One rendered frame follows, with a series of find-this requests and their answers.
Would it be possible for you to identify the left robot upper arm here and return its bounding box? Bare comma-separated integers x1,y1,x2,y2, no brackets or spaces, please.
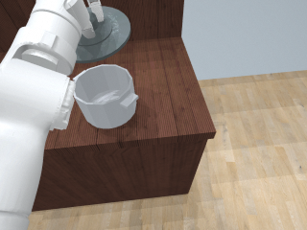
0,57,76,230

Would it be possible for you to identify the robot left forearm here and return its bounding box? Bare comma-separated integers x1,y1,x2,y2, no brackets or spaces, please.
0,0,90,77

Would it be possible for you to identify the table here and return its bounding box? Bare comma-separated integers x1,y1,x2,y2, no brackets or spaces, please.
0,0,217,212

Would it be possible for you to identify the knob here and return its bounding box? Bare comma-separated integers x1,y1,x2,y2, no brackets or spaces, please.
88,11,99,31

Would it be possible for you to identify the pot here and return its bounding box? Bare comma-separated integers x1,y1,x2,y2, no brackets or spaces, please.
73,64,139,129

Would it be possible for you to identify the lid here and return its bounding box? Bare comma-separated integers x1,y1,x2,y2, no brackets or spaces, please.
75,6,131,64

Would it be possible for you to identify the robot left hand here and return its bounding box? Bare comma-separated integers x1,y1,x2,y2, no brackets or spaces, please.
82,0,104,39

